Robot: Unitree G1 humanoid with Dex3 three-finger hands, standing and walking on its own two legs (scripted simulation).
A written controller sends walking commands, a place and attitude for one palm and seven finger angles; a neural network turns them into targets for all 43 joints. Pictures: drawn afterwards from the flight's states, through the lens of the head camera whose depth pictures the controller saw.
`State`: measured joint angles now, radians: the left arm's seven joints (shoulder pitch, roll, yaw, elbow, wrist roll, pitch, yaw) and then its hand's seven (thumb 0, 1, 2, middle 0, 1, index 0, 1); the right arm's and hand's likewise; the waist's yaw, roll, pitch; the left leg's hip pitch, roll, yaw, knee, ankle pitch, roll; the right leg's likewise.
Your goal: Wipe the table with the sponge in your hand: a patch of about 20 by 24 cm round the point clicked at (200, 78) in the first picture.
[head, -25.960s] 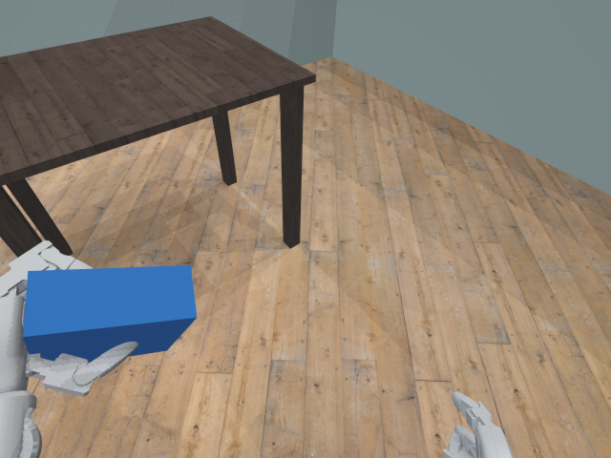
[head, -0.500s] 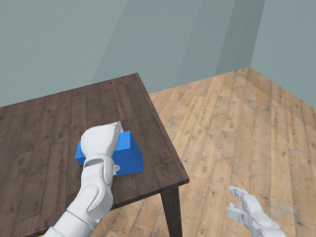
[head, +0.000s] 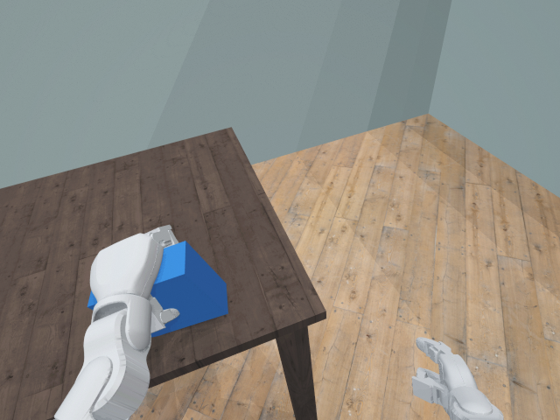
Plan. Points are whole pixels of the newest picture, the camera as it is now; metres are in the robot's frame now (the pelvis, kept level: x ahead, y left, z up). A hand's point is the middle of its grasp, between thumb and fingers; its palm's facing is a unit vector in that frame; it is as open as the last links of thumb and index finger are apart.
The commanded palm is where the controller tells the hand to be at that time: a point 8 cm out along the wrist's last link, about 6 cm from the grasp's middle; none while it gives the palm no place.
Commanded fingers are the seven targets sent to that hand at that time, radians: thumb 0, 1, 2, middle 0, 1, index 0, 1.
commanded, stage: slide back across to the middle lane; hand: left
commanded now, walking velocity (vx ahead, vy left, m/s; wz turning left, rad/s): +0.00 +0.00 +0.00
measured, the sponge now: (172, 300) +0.27 +0.20 +0.05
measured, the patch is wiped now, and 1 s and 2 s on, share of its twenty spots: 0.95 0.95 0.95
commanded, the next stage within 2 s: wipe forward along the middle lane in 0.06 s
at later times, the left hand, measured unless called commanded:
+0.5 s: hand (136, 285) +0.26 +0.24 +0.10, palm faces +0.06 -0.12 -0.99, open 9.5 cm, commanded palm +0.24 +0.25 +0.14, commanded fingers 0.00 0.10 1.30 -1.20 -1.60 -1.20 -1.60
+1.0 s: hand (139, 262) +0.31 +0.26 +0.09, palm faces -0.04 -0.05 -1.00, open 9.5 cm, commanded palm +0.30 +0.28 +0.12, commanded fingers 0.00 0.10 1.30 -1.20 -1.60 -1.20 -1.60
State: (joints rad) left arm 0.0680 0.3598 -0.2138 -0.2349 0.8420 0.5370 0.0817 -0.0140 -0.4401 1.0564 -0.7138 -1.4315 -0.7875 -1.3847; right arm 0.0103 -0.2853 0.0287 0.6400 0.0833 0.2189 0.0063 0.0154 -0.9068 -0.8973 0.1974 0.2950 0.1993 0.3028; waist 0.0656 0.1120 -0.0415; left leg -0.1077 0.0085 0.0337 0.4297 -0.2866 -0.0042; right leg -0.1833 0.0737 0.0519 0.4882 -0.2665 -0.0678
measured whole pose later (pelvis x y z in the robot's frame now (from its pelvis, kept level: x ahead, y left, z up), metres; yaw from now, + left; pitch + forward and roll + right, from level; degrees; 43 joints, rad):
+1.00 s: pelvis -0.02 -0.01 +0.00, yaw +3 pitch +1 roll +1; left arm -0.36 0.40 -0.17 0.39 0.94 0.37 0.01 -0.02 -0.55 1.13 -0.80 -1.39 -0.86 -1.32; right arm 0.09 -0.31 0.02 0.71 0.09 0.14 -0.06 0.01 -0.90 -0.90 0.20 0.30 0.20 0.30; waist 0.06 0.10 -0.06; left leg -0.23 0.00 -0.01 0.45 -0.25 0.00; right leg -0.28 0.06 0.01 0.49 -0.23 -0.07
